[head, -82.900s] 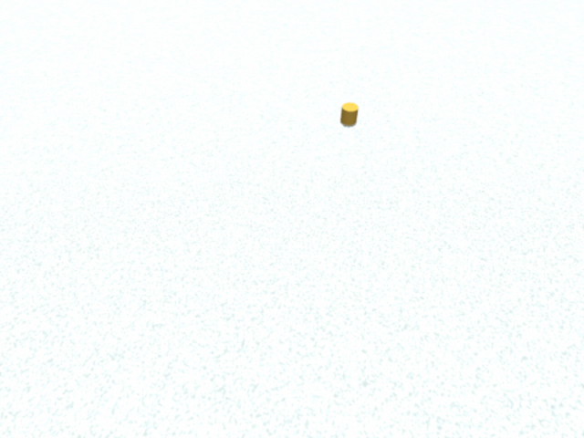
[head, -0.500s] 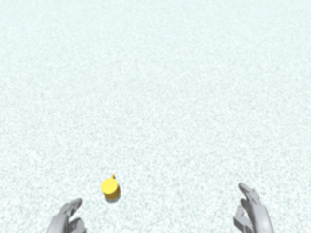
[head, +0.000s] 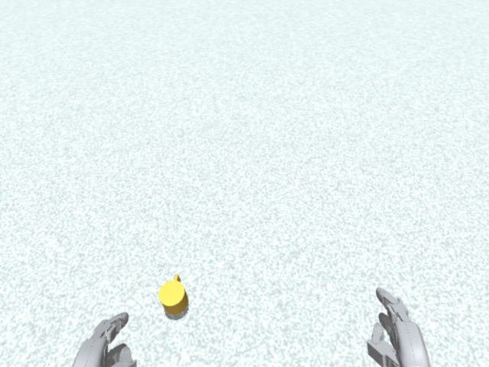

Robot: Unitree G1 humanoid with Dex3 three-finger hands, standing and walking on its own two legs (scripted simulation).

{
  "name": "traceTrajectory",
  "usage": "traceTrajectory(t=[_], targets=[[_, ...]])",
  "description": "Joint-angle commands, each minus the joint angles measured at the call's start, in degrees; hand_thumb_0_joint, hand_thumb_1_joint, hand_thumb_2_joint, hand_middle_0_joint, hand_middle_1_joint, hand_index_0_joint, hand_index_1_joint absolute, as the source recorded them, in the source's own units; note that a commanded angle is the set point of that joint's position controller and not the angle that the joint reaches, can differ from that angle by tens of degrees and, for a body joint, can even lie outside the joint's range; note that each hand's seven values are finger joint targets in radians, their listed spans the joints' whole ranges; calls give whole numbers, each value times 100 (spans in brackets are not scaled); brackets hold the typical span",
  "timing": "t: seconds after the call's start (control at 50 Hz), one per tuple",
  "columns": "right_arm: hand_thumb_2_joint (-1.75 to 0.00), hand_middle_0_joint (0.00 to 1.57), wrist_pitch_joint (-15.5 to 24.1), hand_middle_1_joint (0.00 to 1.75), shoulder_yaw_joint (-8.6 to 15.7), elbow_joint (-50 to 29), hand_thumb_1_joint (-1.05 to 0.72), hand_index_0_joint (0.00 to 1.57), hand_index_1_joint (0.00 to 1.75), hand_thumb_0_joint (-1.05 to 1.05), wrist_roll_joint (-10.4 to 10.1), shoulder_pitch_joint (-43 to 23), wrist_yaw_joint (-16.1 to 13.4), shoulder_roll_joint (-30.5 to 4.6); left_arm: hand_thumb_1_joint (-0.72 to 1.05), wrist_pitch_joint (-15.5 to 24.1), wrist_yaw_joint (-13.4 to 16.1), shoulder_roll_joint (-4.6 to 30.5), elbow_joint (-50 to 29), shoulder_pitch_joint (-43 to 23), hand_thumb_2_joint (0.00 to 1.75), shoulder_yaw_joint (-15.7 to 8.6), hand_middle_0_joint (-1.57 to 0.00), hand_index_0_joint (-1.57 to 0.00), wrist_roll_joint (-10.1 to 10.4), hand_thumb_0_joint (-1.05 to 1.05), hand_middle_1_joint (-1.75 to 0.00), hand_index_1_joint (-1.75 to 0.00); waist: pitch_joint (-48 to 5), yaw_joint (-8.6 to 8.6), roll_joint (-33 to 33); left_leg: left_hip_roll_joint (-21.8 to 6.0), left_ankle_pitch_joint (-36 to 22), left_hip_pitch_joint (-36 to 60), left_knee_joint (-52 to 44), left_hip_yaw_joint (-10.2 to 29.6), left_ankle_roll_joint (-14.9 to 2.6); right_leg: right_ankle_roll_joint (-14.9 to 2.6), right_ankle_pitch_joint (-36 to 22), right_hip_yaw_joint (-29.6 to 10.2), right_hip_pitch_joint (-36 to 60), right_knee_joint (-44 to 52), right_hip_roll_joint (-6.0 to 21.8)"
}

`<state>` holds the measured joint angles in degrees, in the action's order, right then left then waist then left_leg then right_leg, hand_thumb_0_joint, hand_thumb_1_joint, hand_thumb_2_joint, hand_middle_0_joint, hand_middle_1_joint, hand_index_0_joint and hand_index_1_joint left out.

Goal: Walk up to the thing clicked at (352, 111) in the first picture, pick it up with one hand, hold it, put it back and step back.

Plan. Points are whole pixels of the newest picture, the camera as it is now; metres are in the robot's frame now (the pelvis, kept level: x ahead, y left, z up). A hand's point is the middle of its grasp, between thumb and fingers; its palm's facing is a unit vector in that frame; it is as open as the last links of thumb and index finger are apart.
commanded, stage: home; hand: left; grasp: from above
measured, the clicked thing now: (174, 293) +0.52 +0.26 -0.67
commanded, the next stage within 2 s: stand in 0.66 s
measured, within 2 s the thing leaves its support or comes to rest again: neither
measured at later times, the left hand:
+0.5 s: hand (127, 365) +0.17 +0.19 -0.05, palm faces +0.04 -0.98 -0.21, open 7.4 cm
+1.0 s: hand out of the picture +0.14 +0.24 -0.10, palm faces +0.04 -0.94 -0.34, open 7.4 cm
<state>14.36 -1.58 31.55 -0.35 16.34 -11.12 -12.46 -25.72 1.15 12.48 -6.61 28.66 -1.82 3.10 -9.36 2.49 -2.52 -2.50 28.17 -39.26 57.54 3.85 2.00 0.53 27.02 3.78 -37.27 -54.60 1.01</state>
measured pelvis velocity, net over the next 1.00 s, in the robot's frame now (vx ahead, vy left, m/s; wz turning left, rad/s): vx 0.00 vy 0.01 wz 0.01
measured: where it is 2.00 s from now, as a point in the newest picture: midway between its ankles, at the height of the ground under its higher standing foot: outside the picture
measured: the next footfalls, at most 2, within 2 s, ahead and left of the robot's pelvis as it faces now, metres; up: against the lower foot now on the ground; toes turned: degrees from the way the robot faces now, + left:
none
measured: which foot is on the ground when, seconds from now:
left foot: down 0.00-1.00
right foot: down 0.00-1.00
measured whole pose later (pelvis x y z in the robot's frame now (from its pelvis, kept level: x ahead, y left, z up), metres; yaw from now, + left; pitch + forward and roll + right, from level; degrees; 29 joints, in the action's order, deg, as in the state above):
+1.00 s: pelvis +0.00 +0.01 +0.03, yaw +1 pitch +2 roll +0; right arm 3.0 1.8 47.6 3.3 10.1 -1.0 -16.8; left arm -4.3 2.1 16.6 34.8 12.3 -2.3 -2.7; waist 1.3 -1.2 0.9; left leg 0.4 23.2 -24.6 45.8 1.8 0.7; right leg 1.4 24.0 2.1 -24.3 -46.5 3.8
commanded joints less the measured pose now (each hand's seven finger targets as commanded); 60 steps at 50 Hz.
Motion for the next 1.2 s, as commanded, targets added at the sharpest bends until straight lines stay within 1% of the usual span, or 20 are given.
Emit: traceTrajectory(t=[0.0,0.3,0.4,0.52,0.54,0.58,0.62,0.64,0.66,0.68,0.72,0.74,0.76,0.78,0.8,0.82,0.84,0.88,0.98,1.18], targets=[[-90,20,328,30,284,-938,-90,20,30,0,0,-399,-61,-669,90,257,33,599,-1095,-144,90,-339,-20,-20,-46,0,-30,-30,-368,7,67,250,-1154,432,-845,-204,-269,3,-1070,9,309,980,-178],[-90,20,340,30,277,-952,-90,20,30,0,-9,-413,-49,-671,90,224,42,602,-1150,-151,90,-309,-20,-20,-54,0,-30,-30,-241,-20,8,225,-809,336,-1002,-152,-243,-35,-699,55,238,979,-210],[-90,20,322,30,293,-951,-90,20,30,0,-5,-376,-43,-686,90,243,49,721,-1413,-232,90,-388,-20,-20,-45,0,-30,-30,-437,-53,-142,205,-1076,477,-955,-126,-225,-41,-935,75,285,891,-229],[-90,20,295,30,284,-938,-90,20,30,0,-10,-351,-24,-686,90,219,28,502,-1060,-11,90,-210,-20,-20,-20,0,-30,-30,-411,-2,-72,190,-1348,484,-902,-88,-221,-41,-1184,85,280,825,-237],[-90,20,298,30,302,-952,-90,20,30,0,0,-332,-17,-707,90,236,42,615,-1255,-79,90,-337,-20,-20,-10,0,-30,-30,-443,-25,-87,182,-1310,498,-923,-88,-218,-47,-1136,87,277,821,-247],[-90,20,285,30,302,-964,-90,20,30,0,-5,-351,-14,-715,90,226,29,593,-1133,-58,90,-302,-20,-20,-12,0,-30,-30,-442,4,-57,189,-1326,493,-909,-102,-224,-37,-1162,80,307,841,-240],[-90,20,280,30,319,-958,-90,20,30,0,0,-323,-16,-701,90,279,55,739,-1381,-162,90,-437,-20,-20,-21,0,-30,-30,-477,-51,-69,197,-1380,475,-869,-142,-222,-41,-1202,71,343,822,-225],[-90,20,276,30,293,-949,-90,20,30,0,-5,-338,-23,-662,90,248,36,563,-1049,37,90,-282,-20,-20,-27,0,-30,-30,-496,-15,57,208,-1437,463,-823,-128,-236,-19,-1267,65,338,841,-229],[-90,20,275,30,312,-973,-90,20,30,0,-4,-333,-27,-680,90,282,56,703,-1326,-158,90,-414,-20,-20,-23,0,-30,-30,-487,-22,47,205,-1442,483,-809,-172,-241,-20,-1286,52,350,848,-219],[-90,20,272,30,299,-953,-90,20,30,0,3,-314,-23,-665,90,260,39,551,-1071,14,90,-291,-20,-20,-26,0,-30,-30,-548,10,36,224,-1545,517,-758,-184,-246,-3,-1413,25,391,845,-203],[-90,20,270,30,317,-966,-90,20,30,0,-2,-333,-20,-687,90,277,41,624,-1229,-95,90,-326,-20,-20,-27,0,-30,-30,-608,5,-58,216,-1638,533,-759,-173,-238,-12,-1502,33,395,818,-206],[-90,20,-382,30,512,417,-90,20,30,0,692,-577,321,-1395,90,1463,267,1119,782,-1832,90,-366,-20,-20,-681,0,-30,-30,829,-423,192,66,-2568,479,-1416,90,-487,-143,-1198,-256,1585,1012,287],[-90,20,-618,30,575,538,-90,20,30,0,704,-595,496,-1450,90,1837,227,1206,1780,-1284,90,-470,-20,-20,-742,0,-30,-30,312,-440,494,73,-2630,759,-1347,-64,-574,-389,-1192,-645,1741,1152,367],[-90,20,-722,30,566,504,-90,20,30,0,693,-646,615,-1397,90,2022,204,1312,2022,-1202,90,-458,-20,-20,-790,0,-30,-30,187,-415,759,102,-2452,933,-1275,-88,-579,-508,-1190,-901,1733,1297,487],[-90,20,-806,30,557,465,-90,20,30,0,702,-702,691,-1334,90,2129,165,1304,2179,-1300,90,-382,-20,-20,-751,0,-30,-30,393,-327,553,144,-2409,979,-1315,-75,-557,-506,-1626,-854,1524,1399,388],[-90,20,-838,30,523,559,-90,20,30,0,564,-729,775,-1229,90,2239,146,1321,2434,-1343,90,-333,-20,-20,-720,0,-30,-30,288,-407,354,165,-2287,1162,-1469,-14,-563,-469,-1852,-766,1842,1364,451],[-90,20,-847,30,517,697,-90,20,30,0,415,-669,872,-1140,90,2306,127,1358,2666,-1530,90,-349,-20,-20,-689,0,-30,-30,209,-392,300,170,-2110,1362,-1629,-62,-550,-386,-1891,-745,1932,1364,502],[-90,20,-892,30,583,830,-90,20,30,0,338,-750,960,-1258,90,2315,125,1266,3106,-1617,90,-403,-20,-20,-608,0,-30,-30,134,-451,306,136,-2241,1685,-1674,-44,-533,-322,-1848,-721,1811,1471,506],[-90,20,-1050,30,679,1259,-90,20,30,0,340,-865,1022,-1296,90,2518,149,1264,4093,-1848,90,-391,-20,-20,-606,0,-30,-30,305,-437,292,58,-1819,1975,-2075,162,-570,-205,-1269,-583,1938,1938,501],[-90,20,-1208,30,655,2000,-90,20,30,0,276,-797,938,-1467,90,2623,173,1323,5465,-1880,90,-318,-20,-20,-519,0,-30,-30,664,-362,22,-195,-2595,2406,-2925,502,-545,-151,-1948,-379,2587,2431,484]])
